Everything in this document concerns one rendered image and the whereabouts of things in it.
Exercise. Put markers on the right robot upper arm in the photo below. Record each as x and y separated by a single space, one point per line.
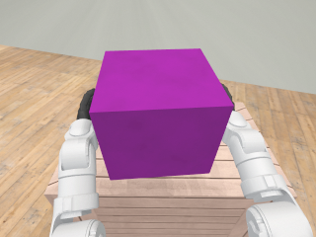
276 219

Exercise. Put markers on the carton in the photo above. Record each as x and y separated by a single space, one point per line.
158 113

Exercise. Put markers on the pedestal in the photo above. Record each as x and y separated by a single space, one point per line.
197 205

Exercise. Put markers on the left robot upper arm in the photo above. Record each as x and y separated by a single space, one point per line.
84 228

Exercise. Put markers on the robot right hand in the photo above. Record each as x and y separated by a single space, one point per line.
229 95

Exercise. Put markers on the robot left hand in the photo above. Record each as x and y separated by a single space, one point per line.
85 105

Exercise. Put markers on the robot right forearm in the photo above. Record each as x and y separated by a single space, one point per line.
258 174

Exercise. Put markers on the robot left forearm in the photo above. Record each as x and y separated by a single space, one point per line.
77 169

